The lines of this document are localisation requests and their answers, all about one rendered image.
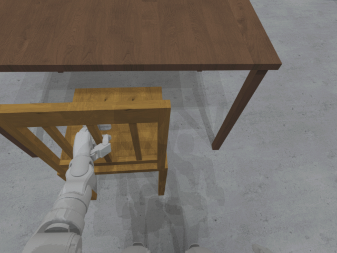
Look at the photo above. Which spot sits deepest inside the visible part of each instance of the table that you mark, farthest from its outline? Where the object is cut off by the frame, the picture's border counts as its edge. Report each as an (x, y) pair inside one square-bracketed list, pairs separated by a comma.
[(137, 35)]

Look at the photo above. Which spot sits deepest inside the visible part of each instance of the robot left hand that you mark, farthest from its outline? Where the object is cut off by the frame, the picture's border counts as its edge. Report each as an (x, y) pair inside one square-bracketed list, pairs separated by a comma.
[(84, 144)]

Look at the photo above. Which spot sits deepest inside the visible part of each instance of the robot shin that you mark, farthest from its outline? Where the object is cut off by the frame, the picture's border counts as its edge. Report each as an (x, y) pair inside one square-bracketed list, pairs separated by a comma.
[(138, 244), (193, 245)]

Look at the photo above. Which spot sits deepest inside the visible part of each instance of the left robot upper arm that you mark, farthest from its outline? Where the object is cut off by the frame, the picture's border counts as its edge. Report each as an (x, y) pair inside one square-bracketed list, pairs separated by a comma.
[(55, 242)]

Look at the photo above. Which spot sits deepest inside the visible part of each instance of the chair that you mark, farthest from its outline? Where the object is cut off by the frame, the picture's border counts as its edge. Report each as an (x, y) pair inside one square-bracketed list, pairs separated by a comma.
[(139, 118)]

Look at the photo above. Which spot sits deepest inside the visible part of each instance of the left robot forearm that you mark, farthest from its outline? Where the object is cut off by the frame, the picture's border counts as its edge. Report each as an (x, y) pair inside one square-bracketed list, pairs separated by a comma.
[(71, 205)]

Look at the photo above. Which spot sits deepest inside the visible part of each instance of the left robot shin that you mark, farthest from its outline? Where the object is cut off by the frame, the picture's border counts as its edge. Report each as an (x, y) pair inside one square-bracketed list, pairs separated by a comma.
[(138, 244)]

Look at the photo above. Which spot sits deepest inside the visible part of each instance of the right robot shin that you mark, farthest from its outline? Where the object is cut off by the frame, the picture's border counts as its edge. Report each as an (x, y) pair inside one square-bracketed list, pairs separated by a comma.
[(193, 245)]

